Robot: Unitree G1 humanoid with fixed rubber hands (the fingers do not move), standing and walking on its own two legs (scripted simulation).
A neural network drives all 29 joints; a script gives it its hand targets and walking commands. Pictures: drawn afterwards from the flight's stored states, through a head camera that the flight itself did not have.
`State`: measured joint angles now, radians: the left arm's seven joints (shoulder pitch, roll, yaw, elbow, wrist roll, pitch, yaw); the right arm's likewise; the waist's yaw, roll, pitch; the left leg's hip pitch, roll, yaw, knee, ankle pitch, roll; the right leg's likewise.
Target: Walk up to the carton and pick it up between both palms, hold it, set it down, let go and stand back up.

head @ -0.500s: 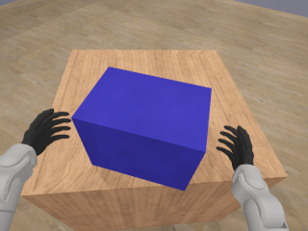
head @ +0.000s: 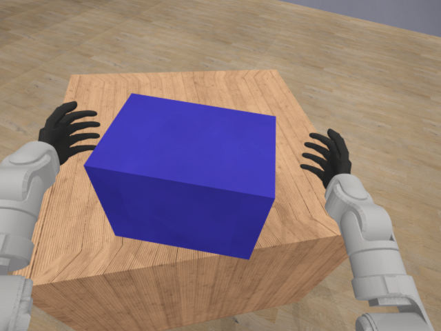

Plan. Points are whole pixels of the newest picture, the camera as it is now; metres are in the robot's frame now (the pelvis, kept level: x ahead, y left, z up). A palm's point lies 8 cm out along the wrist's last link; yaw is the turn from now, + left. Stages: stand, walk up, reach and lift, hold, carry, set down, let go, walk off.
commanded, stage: reach and lift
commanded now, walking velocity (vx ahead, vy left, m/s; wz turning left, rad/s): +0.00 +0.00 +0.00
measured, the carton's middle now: (191, 178) +0.44 -0.01 +0.02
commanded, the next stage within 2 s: none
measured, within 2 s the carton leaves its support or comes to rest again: neither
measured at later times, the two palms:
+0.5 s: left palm (57, 106) +0.48 +0.21 +0.19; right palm (329, 143) +0.39 -0.26 +0.15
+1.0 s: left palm (72, 149) +0.46 +0.21 +0.10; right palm (305, 190) +0.36 -0.24 +0.04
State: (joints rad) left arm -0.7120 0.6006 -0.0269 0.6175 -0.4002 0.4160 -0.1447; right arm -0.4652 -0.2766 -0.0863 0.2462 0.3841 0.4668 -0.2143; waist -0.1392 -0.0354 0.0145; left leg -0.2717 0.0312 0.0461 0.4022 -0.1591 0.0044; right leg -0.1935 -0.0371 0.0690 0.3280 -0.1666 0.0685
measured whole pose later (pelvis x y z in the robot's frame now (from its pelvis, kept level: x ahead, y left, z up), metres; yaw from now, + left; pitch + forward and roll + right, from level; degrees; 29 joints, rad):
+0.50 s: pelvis +0.01 -0.01 +0.00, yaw +1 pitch +5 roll -1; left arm -1.02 0.63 -0.15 1.00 -0.44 0.27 -0.14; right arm -0.74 -0.28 -0.05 0.64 0.39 0.31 -0.20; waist -0.18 -0.02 -0.06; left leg -0.35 0.04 0.01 0.42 -0.17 -0.01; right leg -0.24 -0.02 0.03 0.32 -0.17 0.05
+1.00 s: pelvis +0.00 +0.00 -0.01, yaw +1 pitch +12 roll -2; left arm -1.03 0.51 -0.25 1.44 -0.48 -0.12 -0.13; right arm -0.66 -0.19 0.01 0.89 0.33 0.06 -0.18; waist -0.17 0.03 -0.12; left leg -0.54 0.03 0.00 0.53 -0.19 0.00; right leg -0.45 -0.03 0.03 0.45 -0.20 0.06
